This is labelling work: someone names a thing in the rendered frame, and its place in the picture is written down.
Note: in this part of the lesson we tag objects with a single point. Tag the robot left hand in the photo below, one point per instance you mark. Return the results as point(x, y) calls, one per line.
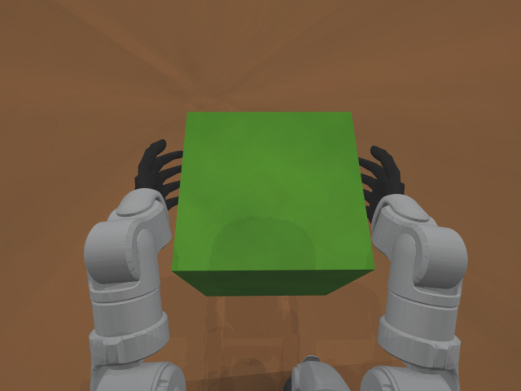
point(150, 176)

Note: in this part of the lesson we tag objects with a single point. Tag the left robot upper arm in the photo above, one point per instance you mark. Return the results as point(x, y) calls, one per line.
point(149, 376)

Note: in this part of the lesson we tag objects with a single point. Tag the right robot upper arm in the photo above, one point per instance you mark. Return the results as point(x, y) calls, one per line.
point(386, 378)

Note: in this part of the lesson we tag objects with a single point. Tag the robot right thigh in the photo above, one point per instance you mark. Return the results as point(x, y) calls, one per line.
point(316, 376)

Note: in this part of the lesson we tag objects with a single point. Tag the robot right hand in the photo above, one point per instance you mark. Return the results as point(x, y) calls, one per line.
point(388, 180)

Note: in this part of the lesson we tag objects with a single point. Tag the right robot forearm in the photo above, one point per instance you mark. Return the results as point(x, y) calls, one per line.
point(428, 263)

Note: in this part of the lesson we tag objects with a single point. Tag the right robot shin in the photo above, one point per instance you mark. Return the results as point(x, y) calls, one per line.
point(311, 358)

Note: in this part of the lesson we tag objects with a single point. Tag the left robot forearm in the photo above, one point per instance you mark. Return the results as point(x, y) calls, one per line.
point(124, 282)

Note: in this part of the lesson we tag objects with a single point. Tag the carton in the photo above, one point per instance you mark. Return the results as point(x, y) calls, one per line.
point(271, 204)

